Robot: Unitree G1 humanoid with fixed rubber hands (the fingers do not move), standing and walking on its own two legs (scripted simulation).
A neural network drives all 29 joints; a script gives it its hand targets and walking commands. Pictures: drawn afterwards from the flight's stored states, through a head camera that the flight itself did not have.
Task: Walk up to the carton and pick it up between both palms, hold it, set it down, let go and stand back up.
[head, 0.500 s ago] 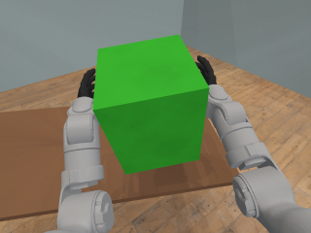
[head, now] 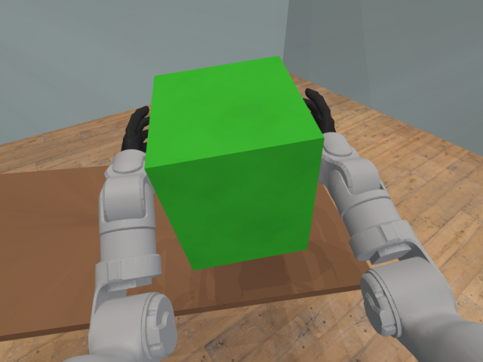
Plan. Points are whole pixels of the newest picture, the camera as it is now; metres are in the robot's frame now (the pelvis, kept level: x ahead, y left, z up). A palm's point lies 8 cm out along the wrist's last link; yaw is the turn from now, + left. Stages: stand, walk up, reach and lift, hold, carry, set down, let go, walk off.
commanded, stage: hold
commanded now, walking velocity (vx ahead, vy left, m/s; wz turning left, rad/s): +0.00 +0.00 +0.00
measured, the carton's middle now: (234, 167) +0.36 +0.00 +0.18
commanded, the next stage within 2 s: set down in 1.76 s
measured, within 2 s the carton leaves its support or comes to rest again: neither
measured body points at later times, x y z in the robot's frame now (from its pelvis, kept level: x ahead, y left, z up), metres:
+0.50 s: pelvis +0.00 +0.00 +0.00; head -0.06 +0.03 +0.44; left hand +0.38 +0.16 +0.21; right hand +0.38 -0.14 +0.23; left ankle +0.03 +0.13 -0.75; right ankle +0.00 -0.12 -0.75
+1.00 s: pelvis +0.00 +0.00 +0.00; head -0.07 +0.02 +0.44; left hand +0.38 +0.16 +0.21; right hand +0.38 -0.14 +0.23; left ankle +0.03 +0.13 -0.75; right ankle +0.00 -0.12 -0.75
